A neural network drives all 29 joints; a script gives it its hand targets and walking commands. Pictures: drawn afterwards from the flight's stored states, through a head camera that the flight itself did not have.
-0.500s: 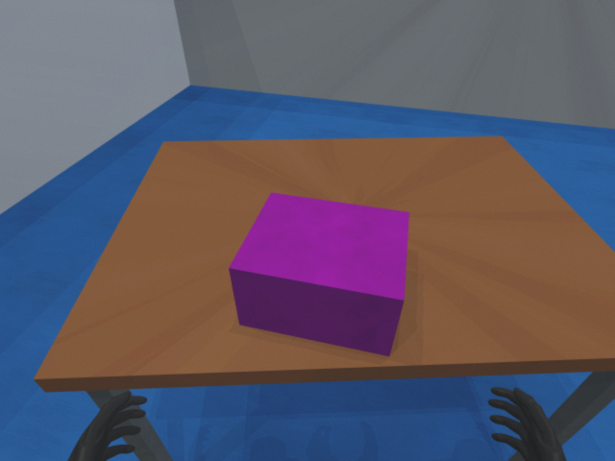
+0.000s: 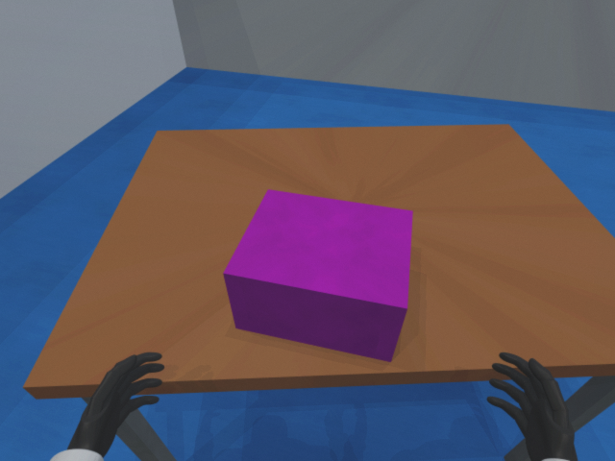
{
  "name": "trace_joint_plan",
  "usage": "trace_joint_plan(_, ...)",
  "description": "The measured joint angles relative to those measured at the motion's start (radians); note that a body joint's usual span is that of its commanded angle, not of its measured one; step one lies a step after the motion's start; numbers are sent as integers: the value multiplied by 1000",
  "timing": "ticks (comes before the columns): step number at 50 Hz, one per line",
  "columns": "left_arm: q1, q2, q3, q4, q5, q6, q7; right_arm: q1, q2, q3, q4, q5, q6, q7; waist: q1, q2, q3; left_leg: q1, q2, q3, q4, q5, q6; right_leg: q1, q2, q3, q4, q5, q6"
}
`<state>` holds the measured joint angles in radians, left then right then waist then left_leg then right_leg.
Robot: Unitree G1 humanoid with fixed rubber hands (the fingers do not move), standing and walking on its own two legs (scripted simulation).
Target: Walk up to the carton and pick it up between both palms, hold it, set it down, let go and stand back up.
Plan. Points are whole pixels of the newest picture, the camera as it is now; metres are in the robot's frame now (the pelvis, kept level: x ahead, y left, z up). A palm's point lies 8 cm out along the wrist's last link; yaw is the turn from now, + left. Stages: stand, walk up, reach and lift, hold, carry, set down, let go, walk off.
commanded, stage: reach and lift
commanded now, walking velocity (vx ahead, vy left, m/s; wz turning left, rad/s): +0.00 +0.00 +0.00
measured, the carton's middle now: (324, 269) +0.44 -0.02 +0.00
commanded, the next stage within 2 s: none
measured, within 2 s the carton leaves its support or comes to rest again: neither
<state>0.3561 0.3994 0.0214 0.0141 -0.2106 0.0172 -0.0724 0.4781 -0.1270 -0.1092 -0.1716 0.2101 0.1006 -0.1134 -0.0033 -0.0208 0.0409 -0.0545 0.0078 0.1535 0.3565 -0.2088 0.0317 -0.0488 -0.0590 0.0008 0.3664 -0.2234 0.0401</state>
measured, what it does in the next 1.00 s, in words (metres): stands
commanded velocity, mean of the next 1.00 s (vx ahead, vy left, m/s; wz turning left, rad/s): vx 0.00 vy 0.00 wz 0.00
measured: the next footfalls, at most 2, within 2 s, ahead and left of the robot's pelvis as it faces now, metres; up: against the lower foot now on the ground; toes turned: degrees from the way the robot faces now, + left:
none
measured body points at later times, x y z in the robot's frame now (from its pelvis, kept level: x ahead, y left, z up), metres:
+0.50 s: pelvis +0.00 +0.00 +0.00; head -0.02 +0.00 +0.45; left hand +0.26 +0.23 +0.07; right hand +0.23 -0.23 +0.07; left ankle +0.00 +0.09 -0.75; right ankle -0.01 -0.15 -0.75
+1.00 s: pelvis +0.01 +0.00 +0.00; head +0.02 +0.00 +0.45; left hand +0.34 +0.22 +0.11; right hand +0.30 -0.23 +0.11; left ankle +0.00 +0.09 -0.75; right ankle -0.01 -0.15 -0.75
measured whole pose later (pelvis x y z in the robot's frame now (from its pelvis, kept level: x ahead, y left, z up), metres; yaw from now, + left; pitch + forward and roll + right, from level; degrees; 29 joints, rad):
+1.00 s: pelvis +0.01 +0.00 +0.00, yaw +0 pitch -4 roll +0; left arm -0.19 0.40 0.05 0.07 -0.25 0.38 -0.11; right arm -0.01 -0.25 -0.11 -0.18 0.27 0.38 -0.15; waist 0.00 0.00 0.07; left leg -0.07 0.01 0.15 0.36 -0.23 0.03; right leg -0.06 -0.06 0.00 0.37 -0.24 0.04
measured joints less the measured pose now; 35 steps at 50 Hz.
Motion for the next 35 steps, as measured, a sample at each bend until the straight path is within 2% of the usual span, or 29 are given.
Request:
trace_joint_plan(11, -15, 0, 0, -26, -31, 88, -2, -26, 0, 0, -40, 4, 120, -12, 0, 6, -21, 0, 0, 0, 0, 0, 0, 0, 0, 0, -1, 0, 0)
trace_joint_plan(24, -241, 0, 0, -26, -44, 248, -2, -233, -11, 0, -48, 7, 268, -29, 0, 18, -20, 0, 0, -1, 0, -3, 0, 0, 0, 0, -1, -2, 0)
trace_joint_plan(29, -302, 0, 0, -26, -44, 298, -4, -277, -38, 0, -48, 17, 287, -38, 0, 18, 13, 0, 0, -1, 0, -5, 0, 0, 0, 0, -1, -4, 0)
trace_joint_plan(35, -356, 0, 0, -26, -44, 310, -4, -330, -62, 0, -48, 28, 286, -38, 0, 18, 27, -10, 0, -1, 0, -10, 0, -10, 0, 1, -1, -9, 1)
